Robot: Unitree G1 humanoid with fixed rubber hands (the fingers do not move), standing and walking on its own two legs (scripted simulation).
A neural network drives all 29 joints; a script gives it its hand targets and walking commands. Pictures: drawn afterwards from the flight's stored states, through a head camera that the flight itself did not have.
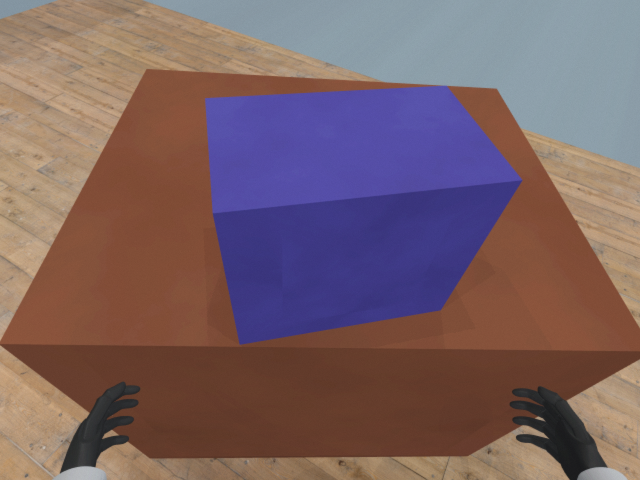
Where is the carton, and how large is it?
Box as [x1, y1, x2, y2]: [205, 86, 521, 344]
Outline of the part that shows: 446,86 205,98 212,210 240,344 439,310 442,307 521,181 519,176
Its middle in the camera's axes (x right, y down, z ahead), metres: +0.03 -0.03 +0.50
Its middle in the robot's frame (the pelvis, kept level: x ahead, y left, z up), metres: +0.43 +0.00 +0.10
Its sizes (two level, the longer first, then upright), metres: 0.296 0.179 0.257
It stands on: a pedestal, 0.73 m high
